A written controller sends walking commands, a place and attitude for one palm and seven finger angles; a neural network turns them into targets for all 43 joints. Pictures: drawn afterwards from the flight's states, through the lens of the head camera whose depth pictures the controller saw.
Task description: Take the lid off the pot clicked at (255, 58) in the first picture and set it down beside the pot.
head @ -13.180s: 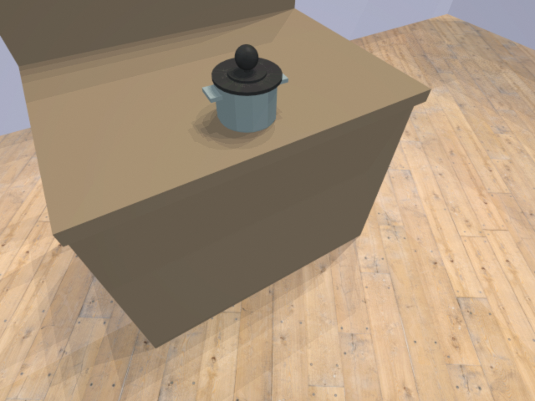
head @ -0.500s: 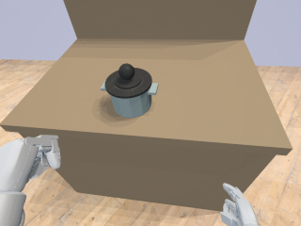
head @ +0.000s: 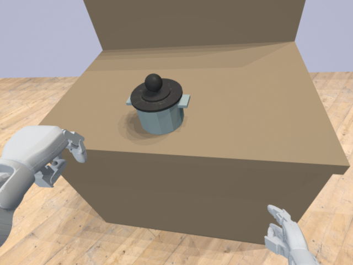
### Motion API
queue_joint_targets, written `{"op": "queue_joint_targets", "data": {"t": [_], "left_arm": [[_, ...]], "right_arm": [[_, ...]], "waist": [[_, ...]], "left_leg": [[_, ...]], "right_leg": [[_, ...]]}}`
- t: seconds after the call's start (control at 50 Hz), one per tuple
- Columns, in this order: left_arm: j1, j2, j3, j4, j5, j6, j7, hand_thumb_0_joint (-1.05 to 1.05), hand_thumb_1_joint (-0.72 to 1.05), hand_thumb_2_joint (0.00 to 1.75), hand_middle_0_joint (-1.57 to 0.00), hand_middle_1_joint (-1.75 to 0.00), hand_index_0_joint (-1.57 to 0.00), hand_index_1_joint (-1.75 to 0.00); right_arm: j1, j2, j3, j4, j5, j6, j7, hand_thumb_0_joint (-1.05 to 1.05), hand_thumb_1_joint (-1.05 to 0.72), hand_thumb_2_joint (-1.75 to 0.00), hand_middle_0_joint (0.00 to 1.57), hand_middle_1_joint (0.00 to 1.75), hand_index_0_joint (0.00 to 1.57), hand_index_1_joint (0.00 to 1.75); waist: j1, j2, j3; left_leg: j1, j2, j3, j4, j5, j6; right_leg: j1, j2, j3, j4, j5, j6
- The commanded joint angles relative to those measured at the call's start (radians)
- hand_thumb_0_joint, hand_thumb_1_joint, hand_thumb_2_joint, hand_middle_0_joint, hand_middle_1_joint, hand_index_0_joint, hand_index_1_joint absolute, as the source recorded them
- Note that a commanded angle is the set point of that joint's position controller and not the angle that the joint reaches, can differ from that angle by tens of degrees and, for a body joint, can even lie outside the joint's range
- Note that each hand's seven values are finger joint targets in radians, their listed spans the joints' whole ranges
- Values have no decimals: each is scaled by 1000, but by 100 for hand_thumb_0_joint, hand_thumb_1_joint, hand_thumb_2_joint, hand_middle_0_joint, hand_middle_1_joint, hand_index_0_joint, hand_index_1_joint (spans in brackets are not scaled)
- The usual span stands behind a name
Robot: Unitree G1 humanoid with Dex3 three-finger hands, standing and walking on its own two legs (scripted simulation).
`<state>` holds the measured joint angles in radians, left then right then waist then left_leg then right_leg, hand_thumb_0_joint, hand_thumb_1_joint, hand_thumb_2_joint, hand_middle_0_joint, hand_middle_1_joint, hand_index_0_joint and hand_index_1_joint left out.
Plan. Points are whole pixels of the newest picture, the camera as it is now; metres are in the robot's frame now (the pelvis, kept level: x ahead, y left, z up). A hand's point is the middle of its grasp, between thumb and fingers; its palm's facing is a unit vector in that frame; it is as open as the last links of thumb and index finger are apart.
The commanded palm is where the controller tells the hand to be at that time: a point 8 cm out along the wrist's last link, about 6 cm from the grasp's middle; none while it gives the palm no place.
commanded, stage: reach forward and open the fingers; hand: left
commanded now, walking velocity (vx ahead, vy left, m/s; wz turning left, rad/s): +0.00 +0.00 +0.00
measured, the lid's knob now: (153, 82) +0.55 +0.14 +0.14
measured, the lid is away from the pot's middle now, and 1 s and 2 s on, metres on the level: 0.00 0.00 0.00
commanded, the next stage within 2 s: move the open hand above the knob in 0.82 s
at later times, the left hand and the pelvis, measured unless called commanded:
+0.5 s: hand (56, 127) +0.28 +0.25 +0.23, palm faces +0.04 +0.07 -1.00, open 9.9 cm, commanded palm +0.25 +0.24 +0.29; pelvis -0.03 +0.01 +0.00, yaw -1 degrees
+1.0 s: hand (80, 120) +0.31 +0.22 +0.22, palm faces -0.04 +0.07 -1.00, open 9.9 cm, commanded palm +0.28 +0.23 +0.29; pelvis -0.01 -0.01 +0.00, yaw +0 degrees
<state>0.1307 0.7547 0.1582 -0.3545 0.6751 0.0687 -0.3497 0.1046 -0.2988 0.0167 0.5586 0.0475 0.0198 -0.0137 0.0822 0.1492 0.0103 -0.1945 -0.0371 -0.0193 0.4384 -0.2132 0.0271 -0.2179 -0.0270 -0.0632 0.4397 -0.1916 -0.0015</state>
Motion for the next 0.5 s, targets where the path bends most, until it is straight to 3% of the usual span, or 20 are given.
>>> {"op": "queue_joint_targets", "data": {"t": [0.0,0.02,0.04,0.08,0.1,0.12,0.14,0.18,0.2,0.22,0.24,0.28,0.3,0.32,0.36,0.4,0.48], "left_arm": [[-246,267,194,-138,6,-13,15,0,-15,154,-95,-33,-95,-33],[-346,311,200,-156,16,-25,5,0,-18,155,-94,-29,-94,-29],[-342,319,216,-109,18,-29,5,0,-21,156,-93,-26,-93,-26],[-403,313,201,-72,23,-28,5,0,-27,158,-90,-19,-90,-19],[-383,298,206,-44,19,-18,13,0,-30,159,-89,-15,-89,-15],[-456,301,182,-10,25,-15,3,0,-33,161,-88,-12,-88,-12],[-460,263,152,30,16,-8,0,0,-36,162,-86,-8,-86,-8],[-501,249,126,-17,13,-9,-2,0,-36,161,-86,-8,-86,-8],[-450,223,123,-2,13,-3,2,0,-36,161,-86,-8,-86,-8],[-519,239,101,-27,25,-6,-11,0,-36,161,-86,-8,-86,-8],[-514,242,108,7,26,-6,-11,0,-36,161,-86,-8,-86,-8],[-593,287,126,3,47,-7,-8,0,-36,161,-86,-8,-86,-8],[-598,294,143,-12,45,-7,3,0,-36,161,-86,-8,-86,-8],[-697,326,138,10,67,-4,-3,0,-36,162,-86,-8,-86,-8],[-732,342,155,55,66,-1,1,0,-36,162,-86,-8,-86,-8],[-718,317,152,86,57,5,4,0,-36,162,-86,-8,-86,-8],[-723,227,61,139,51,17,-24,0,-37,164,-87,-8,-87,-8]], "right_arm": [[-160,-91,-30,-190,6,-73,0,0,-90,-90,20,30,20,30],[-147,-82,-23,-177,-2,-67,-4,0,-90,-90,20,30,20,30],[-140,-82,-25,-177,-3,-71,-8,0,-90,-90,20,30,20,30],[-139,-84,-23,-167,1,-71,-10,0,-90,-90,20,30,20,30],[-147,-90,-25,-177,9,-77,-3,0,-90,-90,20,30,20,30],[-142,-85,-19,-159,4,-66,-4,0,-90,-90,20,30,20,30],[-141,-86,-22,-166,9,-65,-6,0,-90,-90,20,30,20,30],[-155,-87,-24,-177,12,-71,-1,0,-90,-90,20,30,20,30],[-161,-87,-26,-192,19,-82,5,0,-90,-90,20,30,20,30],[-160,-82,-20,-181,11,-73,6,0,-90,-90,20,30,20,30],[-155,-82,-22,-183,11,-72,3,0,-90,-90,20,30,20,30],[-161,-88,-21,-177,10,-73,-1,0,-90,-90,20,30,20,30],[-160,-90,-21,-190,19,-83,2,0,-90,-90,20,30,20,30],[-167,-86,-13,-169,11,-75,-3,0,-90,-90,20,30,20,30],[-153,-89,-18,-166,11,-74,-8,0,-90,-90,20,30,20,30],[-151,-88,-19,-178,21,-82,-2,0,-90,-90,20,30,20,30],[-156,-85,-17,-176,20,-67,5,0,-90,-90,20,30,20,30]], "waist": [[-8,-69,-197],[-2,-74,-250],[4,-95,-222],[-1,-74,-197],[-10,-50,-183],[-8,-58,-181],[-8,-91,-147],[-3,-70,-167],[-11,-55,-180],[-5,-57,-222],[-3,-98,-182],[-3,-88,-182],[-15,-57,-195],[-5,-64,-223],[-4,-59,-200],[-9,-37,-194],[-9,-102,-164]], "left_leg": [[55,-5,-18,-39,162,18],[42,-12,-14,-59,152,16],[36,-7,-15,-57,150,18],[22,-4,-16,-73,105,13],[38,-5,-24,-56,104,12],[14,-4,-20,-84,78,8],[3,-1,-18,-88,51,8],[7,-1,-25,-96,32,7],[30,-5,-25,-69,38,11],[22,-6,-21,-92,26,8],[3,2,-20,-97,-2,9],[-10,4,-23,-101,-33,11],[9,2,-30,-87,-37,10],[-2,2,-29,-102,-34,9],[-11,7,-35,-107,-44,7],[0,3,-40,-88,-39,7],[-36,6,-25,-103,-77,6]], "right_leg": [[68,30,24,-58,89,6],[98,15,15,-63,63,11],[93,18,18,-63,61,9],[70,15,15,-72,13,10],[46,32,19,-62,10,0],[50,20,9,-70,-26,3],[35,22,7,-71,-49,4],[40,18,9,-65,-59,3],[24,31,18,-54,-52,-4],[53,16,14,-57,-64,0],[40,18,14,-60,-89,1],[34,12,20,-55,-118,0],[30,27,24,-48,-116,-6],[48,13,24,-40,-119,-6],[37,14,22,-42,-125,-8],[20,26,25,-35,-116,-14],[5,10,18,-37,-129,-7]]}}
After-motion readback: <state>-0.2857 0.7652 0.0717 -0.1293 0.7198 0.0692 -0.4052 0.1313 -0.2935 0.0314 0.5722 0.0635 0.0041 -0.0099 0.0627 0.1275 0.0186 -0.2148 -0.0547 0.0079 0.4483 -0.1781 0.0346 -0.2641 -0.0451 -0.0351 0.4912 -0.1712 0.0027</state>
